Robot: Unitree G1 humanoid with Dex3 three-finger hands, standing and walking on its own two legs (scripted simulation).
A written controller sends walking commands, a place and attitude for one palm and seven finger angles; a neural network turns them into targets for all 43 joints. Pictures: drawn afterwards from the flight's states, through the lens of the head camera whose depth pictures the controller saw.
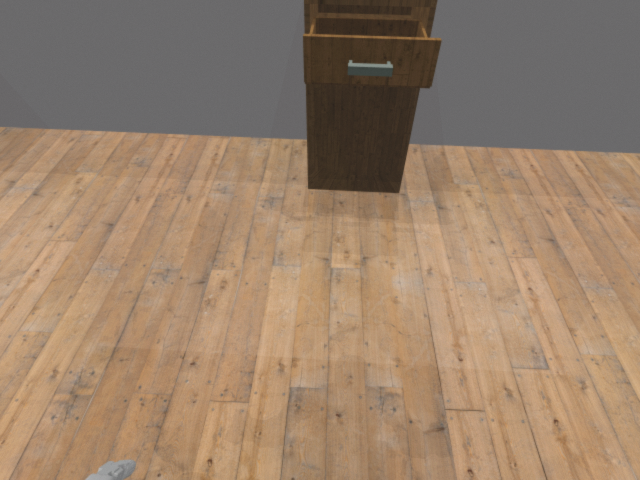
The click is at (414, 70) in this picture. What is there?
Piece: drawer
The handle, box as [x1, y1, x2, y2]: [348, 60, 392, 76]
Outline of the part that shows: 349,60 348,74 391,76 392,64 389,61 387,61 386,64 352,63 351,60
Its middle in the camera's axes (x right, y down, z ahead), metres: +0.15 -0.52 +1.17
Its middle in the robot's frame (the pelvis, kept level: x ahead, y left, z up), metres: +1.23 -0.09 -0.01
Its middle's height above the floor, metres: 0.76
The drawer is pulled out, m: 0.30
